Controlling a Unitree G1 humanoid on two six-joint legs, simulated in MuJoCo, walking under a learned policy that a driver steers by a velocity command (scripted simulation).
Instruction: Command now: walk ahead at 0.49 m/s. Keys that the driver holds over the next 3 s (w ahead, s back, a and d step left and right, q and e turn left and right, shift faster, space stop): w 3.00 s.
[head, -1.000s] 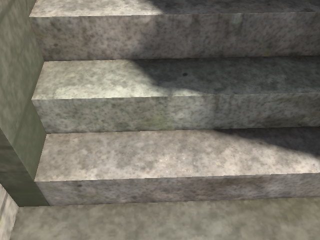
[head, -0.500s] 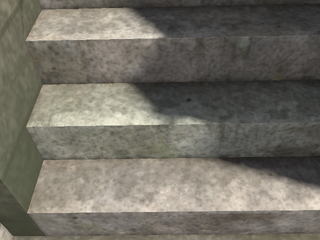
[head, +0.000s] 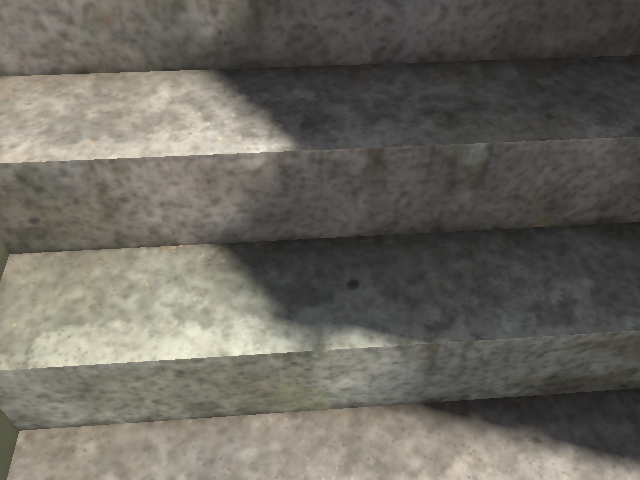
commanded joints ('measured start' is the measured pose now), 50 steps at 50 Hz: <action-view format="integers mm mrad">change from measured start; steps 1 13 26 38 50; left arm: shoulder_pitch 19 386 467 187 -69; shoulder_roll -4 155 28 45 -132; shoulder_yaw -15 63 -11 48 -68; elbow -42 81 253 54 -136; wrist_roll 4 15 6 13 13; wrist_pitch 3 21 -22 -39 63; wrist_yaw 11 -7 -28 -98 -144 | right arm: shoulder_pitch -85 140 -426 91 278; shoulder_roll -151 -31 143 -183 98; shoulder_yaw -31 12 75 -56 59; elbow -84 -47 -410 -202 200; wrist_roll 8 18 -29 -19 -153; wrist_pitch -15 -2 101 138 69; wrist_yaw -20 -5 -66 -90 69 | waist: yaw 41 73 64 -152 61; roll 76 -160 -57 292 54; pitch -27 -171 127 -459 42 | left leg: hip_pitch -186 -610 -1376 100 85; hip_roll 252 45 154 428 368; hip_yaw -131 -142 -27 -1102 -329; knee -142 1195 2049 35 51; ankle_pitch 165 -505 -475 -581 -270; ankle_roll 168 -46 13 225 149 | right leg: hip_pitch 221 842 642 11 -1158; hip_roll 22 -353 -185 227 227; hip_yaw -51 406 188 138 225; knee -213 -685 -852 778 1577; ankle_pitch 103 699 -138 201 157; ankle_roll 31 -387 -201 -86 -350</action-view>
